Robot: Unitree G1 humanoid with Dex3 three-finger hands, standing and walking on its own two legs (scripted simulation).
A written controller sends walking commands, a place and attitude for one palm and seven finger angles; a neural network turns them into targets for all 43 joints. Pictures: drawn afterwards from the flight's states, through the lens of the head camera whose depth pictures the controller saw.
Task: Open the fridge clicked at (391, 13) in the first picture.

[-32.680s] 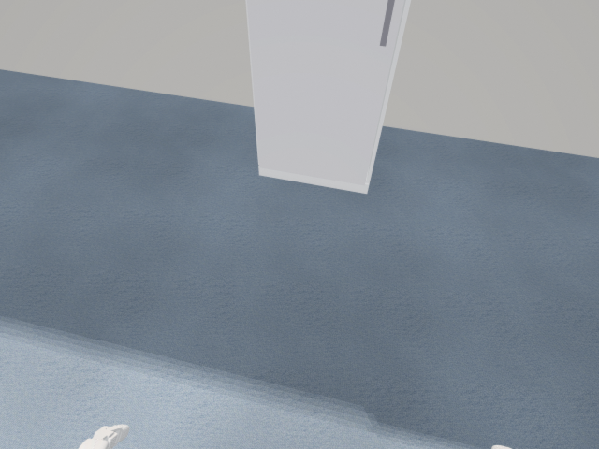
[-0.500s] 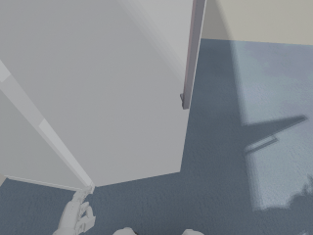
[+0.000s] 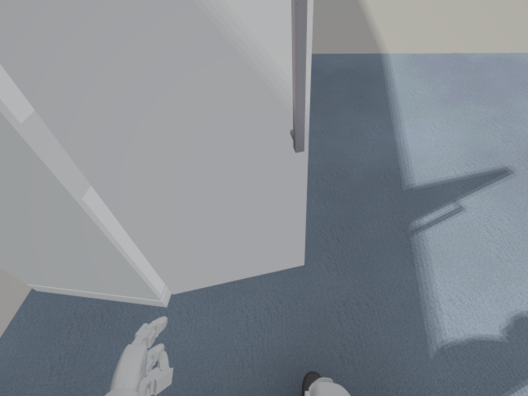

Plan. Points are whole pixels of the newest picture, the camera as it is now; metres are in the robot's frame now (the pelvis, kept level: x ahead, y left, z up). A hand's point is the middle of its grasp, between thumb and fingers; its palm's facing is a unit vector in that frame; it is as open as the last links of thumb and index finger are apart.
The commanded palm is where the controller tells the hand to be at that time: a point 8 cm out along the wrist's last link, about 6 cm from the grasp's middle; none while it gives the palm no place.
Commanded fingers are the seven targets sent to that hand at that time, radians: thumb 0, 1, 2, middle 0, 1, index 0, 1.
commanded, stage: stop stepping back and stand still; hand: right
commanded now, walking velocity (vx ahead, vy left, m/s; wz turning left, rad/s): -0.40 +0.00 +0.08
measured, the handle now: (295, 51) +0.63 -0.05 +0.20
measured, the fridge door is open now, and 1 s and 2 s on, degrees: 70 70 70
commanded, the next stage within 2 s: none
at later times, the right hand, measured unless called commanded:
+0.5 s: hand out of the picture +0.10 -0.25 +0.18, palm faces +0.28 +0.83 -0.48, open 7.4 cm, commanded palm +0.05 -0.30 +0.19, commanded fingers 0.00 -0.90 -0.90 0.20 0.30 0.20 0.30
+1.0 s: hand out of the picture +0.06 -0.28 +0.20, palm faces +0.40 +0.74 -0.54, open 7.4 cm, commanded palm +0.00 -0.32 +0.19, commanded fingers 0.00 -0.90 -0.90 0.20 0.30 0.20 0.30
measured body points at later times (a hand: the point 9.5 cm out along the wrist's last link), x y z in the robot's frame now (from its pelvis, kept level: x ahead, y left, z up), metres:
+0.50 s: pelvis -0.11 -0.02 +0.01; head -0.12 -0.05 +0.46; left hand +0.00 +0.24 -0.05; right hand +0.08 -0.29 +0.21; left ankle -0.12 +0.07 -0.71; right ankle -0.01 -0.08 -0.72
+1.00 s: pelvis -0.15 -0.03 -0.01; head -0.16 -0.03 +0.44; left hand -0.03 +0.19 -0.09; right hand +0.03 -0.32 +0.22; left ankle -0.10 +0.06 -0.73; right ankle -0.12 -0.19 -0.72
